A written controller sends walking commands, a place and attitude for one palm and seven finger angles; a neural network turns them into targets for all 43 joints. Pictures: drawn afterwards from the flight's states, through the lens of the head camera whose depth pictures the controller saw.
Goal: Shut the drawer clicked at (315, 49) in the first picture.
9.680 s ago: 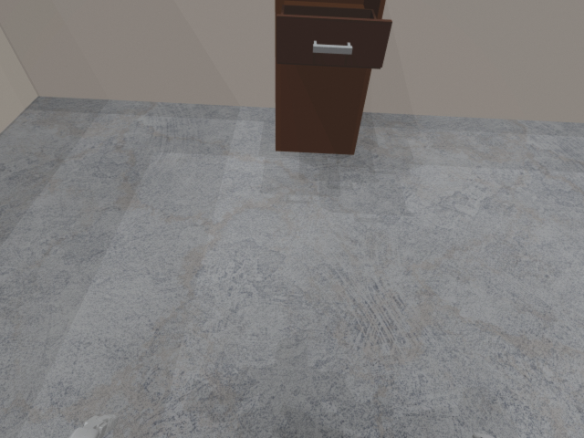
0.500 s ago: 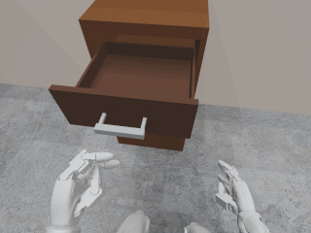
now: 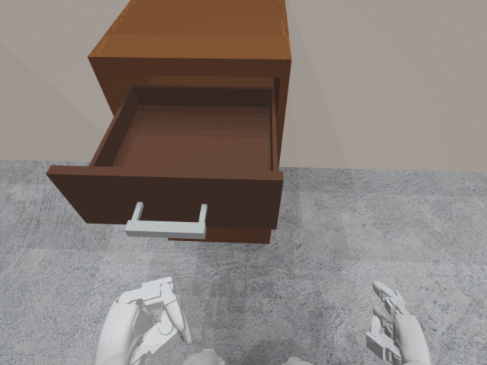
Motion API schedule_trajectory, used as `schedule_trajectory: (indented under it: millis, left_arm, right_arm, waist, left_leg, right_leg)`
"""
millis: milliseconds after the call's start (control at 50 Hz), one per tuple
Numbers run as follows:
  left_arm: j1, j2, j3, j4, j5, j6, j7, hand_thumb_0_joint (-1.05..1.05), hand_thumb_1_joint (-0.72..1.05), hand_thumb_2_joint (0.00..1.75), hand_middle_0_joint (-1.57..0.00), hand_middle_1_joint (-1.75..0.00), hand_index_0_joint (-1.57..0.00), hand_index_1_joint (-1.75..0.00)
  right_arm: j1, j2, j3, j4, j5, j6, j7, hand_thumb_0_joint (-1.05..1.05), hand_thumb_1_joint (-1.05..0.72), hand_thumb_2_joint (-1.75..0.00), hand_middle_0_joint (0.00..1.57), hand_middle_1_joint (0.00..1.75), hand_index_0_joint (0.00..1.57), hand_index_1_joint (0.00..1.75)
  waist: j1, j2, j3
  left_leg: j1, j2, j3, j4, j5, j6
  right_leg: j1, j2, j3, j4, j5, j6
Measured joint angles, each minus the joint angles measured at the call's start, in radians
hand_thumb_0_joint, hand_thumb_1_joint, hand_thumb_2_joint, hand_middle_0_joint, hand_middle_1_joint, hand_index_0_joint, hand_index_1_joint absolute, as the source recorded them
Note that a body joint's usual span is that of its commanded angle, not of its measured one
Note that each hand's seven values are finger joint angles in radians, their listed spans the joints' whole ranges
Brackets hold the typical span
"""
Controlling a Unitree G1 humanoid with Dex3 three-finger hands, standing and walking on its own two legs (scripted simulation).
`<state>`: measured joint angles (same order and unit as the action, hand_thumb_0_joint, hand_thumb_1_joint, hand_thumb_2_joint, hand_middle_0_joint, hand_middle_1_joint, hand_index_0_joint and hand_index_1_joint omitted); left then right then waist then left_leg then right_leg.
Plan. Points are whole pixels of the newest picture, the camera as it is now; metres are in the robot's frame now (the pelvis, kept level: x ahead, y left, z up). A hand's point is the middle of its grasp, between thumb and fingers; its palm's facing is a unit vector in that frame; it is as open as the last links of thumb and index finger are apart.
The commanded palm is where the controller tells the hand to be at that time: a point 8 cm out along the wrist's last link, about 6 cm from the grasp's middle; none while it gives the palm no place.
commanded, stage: raise the hand and make a fist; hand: left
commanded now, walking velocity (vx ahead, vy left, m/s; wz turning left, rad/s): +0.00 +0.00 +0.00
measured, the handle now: (168, 219) +0.36 +0.16 +0.02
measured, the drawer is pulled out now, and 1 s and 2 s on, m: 0.30 0.30 0.30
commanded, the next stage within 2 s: bring the fist close to the handle in 0.76 s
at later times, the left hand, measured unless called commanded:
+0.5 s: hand (133, 316) +0.17 +0.14 +0.13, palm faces +0.07 -1.00 +0.00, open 3.3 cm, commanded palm +0.13 +0.17 +0.12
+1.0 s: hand (168, 314) +0.18 +0.10 +0.11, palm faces -0.05 -1.00 +0.02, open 3.3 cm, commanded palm +0.15 +0.16 +0.11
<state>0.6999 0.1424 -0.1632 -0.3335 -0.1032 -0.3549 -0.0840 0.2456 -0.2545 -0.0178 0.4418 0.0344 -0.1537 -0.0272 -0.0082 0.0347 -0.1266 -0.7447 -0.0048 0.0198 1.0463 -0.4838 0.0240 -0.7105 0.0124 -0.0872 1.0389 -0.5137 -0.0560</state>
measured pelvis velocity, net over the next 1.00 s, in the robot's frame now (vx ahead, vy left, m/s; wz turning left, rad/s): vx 0.01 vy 0.01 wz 0.01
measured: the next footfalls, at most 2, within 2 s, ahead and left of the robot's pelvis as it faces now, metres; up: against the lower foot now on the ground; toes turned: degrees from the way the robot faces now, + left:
none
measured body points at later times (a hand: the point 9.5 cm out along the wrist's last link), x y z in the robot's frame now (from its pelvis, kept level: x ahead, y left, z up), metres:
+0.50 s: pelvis +0.01 +0.01 +0.02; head +0.03 +0.00 +0.47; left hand +0.16 +0.19 +0.13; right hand +0.21 -0.20 -0.04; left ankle +0.02 +0.11 -0.67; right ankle +0.01 -0.08 -0.67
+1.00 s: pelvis +0.01 +0.01 +0.01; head +0.03 -0.01 +0.46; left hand +0.17 +0.16 +0.11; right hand +0.20 -0.21 -0.04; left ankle +0.02 +0.11 -0.67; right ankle +0.01 -0.08 -0.67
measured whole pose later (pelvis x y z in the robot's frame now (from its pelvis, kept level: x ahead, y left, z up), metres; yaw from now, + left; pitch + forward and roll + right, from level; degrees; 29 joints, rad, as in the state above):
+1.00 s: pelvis +0.01 +0.01 +0.01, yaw +1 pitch +8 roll -1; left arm 0.72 0.11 -0.18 -0.43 -0.09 -0.27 -0.04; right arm 0.27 -0.24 0.04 0.40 0.03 -0.15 0.00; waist 0.00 0.05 -0.13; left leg -0.66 -0.01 0.01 0.99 -0.48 0.03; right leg -0.61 0.01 -0.10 0.97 -0.50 -0.05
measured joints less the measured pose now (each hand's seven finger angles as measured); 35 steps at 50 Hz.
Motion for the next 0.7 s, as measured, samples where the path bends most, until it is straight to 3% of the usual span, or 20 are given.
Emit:
schedule_trajectory:
  millis: [80, 160, 240, 320, 400, 500, 600, 700]
  left_arm:
    - [0.021, 0.025, 0.057, -0.013, -0.022, 0.058, 0.054, 0.02, 0.89, 0.90, -1.24, -1.43, -1.25, -1.43]
    - [0.042, 0.000, 0.101, -0.078, -0.061, 0.024, 0.086, 0.02, 0.89, 0.90, -1.31, -1.51, -1.32, -1.51]
    - [0.048, -0.035, 0.051, -0.119, -0.049, 0.013, 0.024, 0.02, 0.90, 0.90, -1.35, -1.55, -1.36, -1.55]
    - [0.062, -0.019, -0.014, -0.120, -0.009, 0.091, -0.025, 0.01, 0.90, 0.90, -1.38, -1.58, -1.38, -1.58]
    - [0.087, 0.023, 0.008, -0.134, -0.010, 0.133, 0.013, 0.02, 0.89, 0.90, -1.39, -1.59, -1.40, -1.59]
    - [0.084, 0.000, 0.064, -0.160, -0.046, 0.079, 0.067, 0.02, 0.89, 0.90, -1.39, -1.59, -1.40, -1.59]
    - [0.061, -0.036, 0.014, -0.159, -0.028, 0.069, 0.028, 0.02, 0.90, 0.90, -1.39, -1.60, -1.40, -1.59]
    - [0.071, 0.008, -0.003, -0.137, 0.005, 0.127, 0.024, 0.01, 0.90, 0.90, -1.39, -1.60, -1.40, -1.60]
  right_arm:
    - [-0.007, 0.039, 0.014, -0.032, 0.003, 0.019, -0.006, 0.01, -0.91, -0.90, 0.20, 0.30, 0.19, 0.30]
    - [0.000, 0.049, 0.038, -0.038, 0.001, 0.000, 0.006, 0.01, -0.90, -0.90, 0.20, 0.30, 0.19, 0.30]
    - [-0.004, 0.041, 0.057, -0.033, 0.001, -0.008, 0.018, 0.01, -0.90, -0.90, 0.20, 0.30, 0.20, 0.30]
    - [-0.007, 0.039, 0.059, -0.045, 0.004, 0.016, 0.017, 0.01, -0.90, -0.90, 0.20, 0.30, 0.20, 0.30]
    - [0.006, 0.046, 0.052, -0.057, 0.005, 0.034, 0.009, 0.01, -0.90, -0.90, 0.20, 0.30, 0.20, 0.30]
    - [0.029, 0.036, 0.051, -0.047, 0.005, 0.011, 0.015, 0.01, -0.90, -0.90, 0.20, 0.30, 0.20, 0.30]
    - [0.040, 0.021, 0.053, -0.031, 0.006, 0.002, 0.022, 0.01, -0.90, -0.90, 0.20, 0.30, 0.20, 0.30]
    - [0.043, 0.029, 0.044, -0.037, 0.006, 0.027, 0.016, 0.01, -0.90, -0.90, 0.20, 0.30, 0.20, 0.30]
  waist:
    - [0.014, -0.004, -0.012]
    - [0.025, 0.008, -0.023]
    - [0.030, 0.014, -0.023]
    - [0.027, 0.013, -0.008]
    - [0.028, 0.012, -0.001]
    - [0.025, 0.018, -0.002]
    - [0.014, 0.017, -0.006]
    - [0.006, 0.012, -0.008]
  left_leg:
    - [0.047, 0.004, 0.003, -0.030, -0.001, -0.002]
    - [0.079, 0.002, -0.013, -0.046, -0.003, -0.001]
    - [0.092, -0.004, -0.022, -0.054, -0.002, 0.004]
    - [0.109, -0.009, -0.015, -0.071, 0.006, 0.009]
    - [0.125, -0.008, -0.006, -0.086, 0.011, 0.010]
    - [0.121, -0.007, -0.012, -0.078, 0.008, 0.011]
    - [0.107, -0.009, -0.014, -0.066, 0.005, 0.013]
    - [0.118, -0.007, 0.000, -0.076, 0.006, 0.013]
  right_leg:
    - [0.045, 0.006, 0.005, -0.032, 0.003, -0.001]
    - [0.091, 0.006, -0.010, -0.064, 0.004, 0.002]
    - [0.111, 0.001, -0.018, -0.080, 0.006, 0.008]
    - [0.124, -0.004, -0.012, -0.092, 0.013, 0.013]
    - [0.136, -0.002, -0.002, -0.102, 0.019, 0.013]
    - [0.137, -0.001, -0.008, -0.102, 0.019, 0.014]
    - [0.124, -0.003, -0.010, -0.092, 0.016, 0.016]
    - [0.126, -0.002, 0.004, -0.091, 0.016, 0.015]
